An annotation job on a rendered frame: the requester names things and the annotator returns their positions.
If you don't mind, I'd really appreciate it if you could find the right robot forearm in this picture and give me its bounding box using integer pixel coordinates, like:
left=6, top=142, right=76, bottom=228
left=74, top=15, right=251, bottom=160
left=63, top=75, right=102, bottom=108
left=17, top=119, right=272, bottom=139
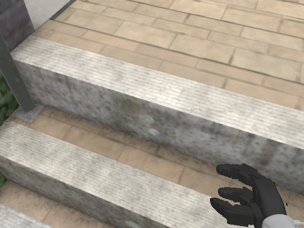
left=261, top=214, right=298, bottom=228

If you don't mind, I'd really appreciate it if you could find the right robot hand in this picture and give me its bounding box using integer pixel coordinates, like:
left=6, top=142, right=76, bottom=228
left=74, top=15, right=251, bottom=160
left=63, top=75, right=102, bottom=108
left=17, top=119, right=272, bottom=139
left=210, top=163, right=288, bottom=228

